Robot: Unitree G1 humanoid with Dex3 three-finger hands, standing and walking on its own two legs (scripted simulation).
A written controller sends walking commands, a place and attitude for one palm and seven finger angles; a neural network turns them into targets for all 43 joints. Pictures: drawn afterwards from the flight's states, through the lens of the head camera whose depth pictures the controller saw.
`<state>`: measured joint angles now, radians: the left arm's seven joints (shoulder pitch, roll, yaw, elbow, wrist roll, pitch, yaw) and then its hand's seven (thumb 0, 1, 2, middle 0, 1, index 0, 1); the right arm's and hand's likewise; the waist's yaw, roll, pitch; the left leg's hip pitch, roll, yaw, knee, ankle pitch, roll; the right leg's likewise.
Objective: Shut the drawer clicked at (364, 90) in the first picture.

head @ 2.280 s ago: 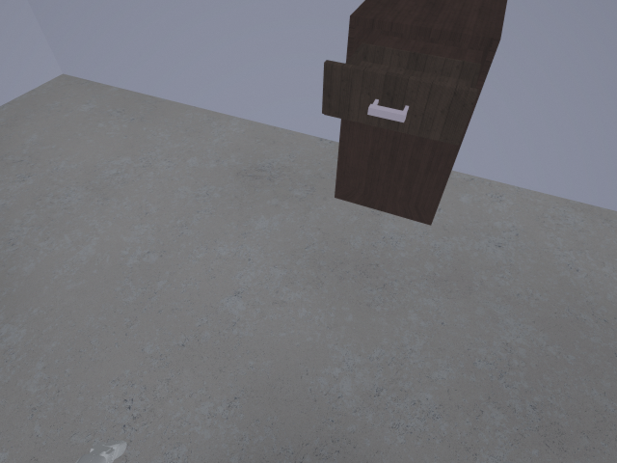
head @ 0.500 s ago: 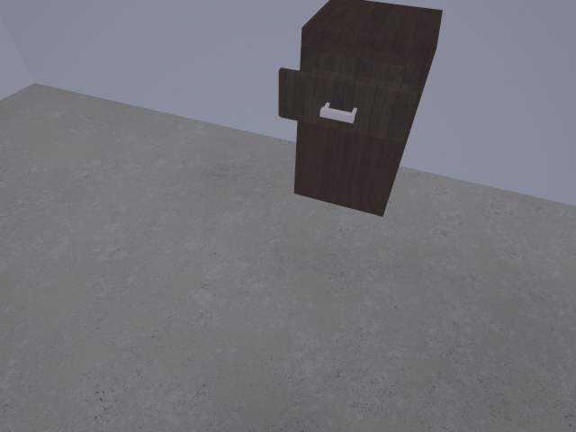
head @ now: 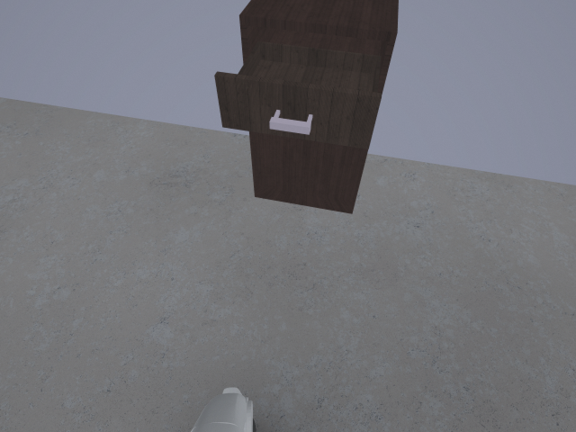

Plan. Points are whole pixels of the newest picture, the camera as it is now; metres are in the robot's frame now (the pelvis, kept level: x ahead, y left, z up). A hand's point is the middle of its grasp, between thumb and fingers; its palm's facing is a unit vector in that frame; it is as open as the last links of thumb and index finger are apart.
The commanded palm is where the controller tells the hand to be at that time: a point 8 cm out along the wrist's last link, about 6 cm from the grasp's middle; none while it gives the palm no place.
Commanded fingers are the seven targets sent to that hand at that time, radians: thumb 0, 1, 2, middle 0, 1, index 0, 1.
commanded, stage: walk to a spot facing it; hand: left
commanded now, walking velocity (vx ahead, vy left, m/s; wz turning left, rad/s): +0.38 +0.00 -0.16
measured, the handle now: (292, 120) +0.83 +0.06 -0.07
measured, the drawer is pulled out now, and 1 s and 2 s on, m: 0.30 0.30 0.30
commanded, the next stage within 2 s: take the last steps up to it in 0.32 s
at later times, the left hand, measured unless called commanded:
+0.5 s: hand (200, 316) +0.33 +0.20 -0.16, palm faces -0.18 -0.97 -0.17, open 7.4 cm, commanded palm none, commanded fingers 0.00 0.90 0.90 -0.20 -0.30 -0.20 -0.30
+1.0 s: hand (228, 306) +0.36 +0.15 -0.17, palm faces -0.09 -0.98 -0.17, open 7.3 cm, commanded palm none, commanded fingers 0.00 0.90 0.90 -0.20 -0.30 -0.20 -0.30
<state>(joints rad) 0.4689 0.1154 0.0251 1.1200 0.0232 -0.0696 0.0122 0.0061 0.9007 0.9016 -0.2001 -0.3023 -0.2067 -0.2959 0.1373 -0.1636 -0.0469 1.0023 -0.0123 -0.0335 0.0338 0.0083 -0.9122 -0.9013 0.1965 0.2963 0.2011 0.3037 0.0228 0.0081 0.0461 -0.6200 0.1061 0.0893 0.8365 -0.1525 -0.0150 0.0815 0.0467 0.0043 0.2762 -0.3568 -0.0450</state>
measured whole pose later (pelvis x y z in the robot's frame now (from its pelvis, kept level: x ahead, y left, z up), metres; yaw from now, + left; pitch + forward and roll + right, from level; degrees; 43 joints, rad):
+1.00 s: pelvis +0.33 -0.02 +0.01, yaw -10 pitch -1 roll -2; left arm 0.33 0.15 0.05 1.07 0.03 -0.05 0.00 0.00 0.92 0.90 -0.20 -0.30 -0.20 -0.30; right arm 0.25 -0.17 -0.07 1.06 -0.03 0.00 0.02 0.01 -0.93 -0.90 0.20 0.30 0.20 0.30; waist 0.00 0.01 0.01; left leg -0.47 0.13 0.09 0.82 -0.28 -0.02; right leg -0.11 0.00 -0.22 0.35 -0.23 -0.04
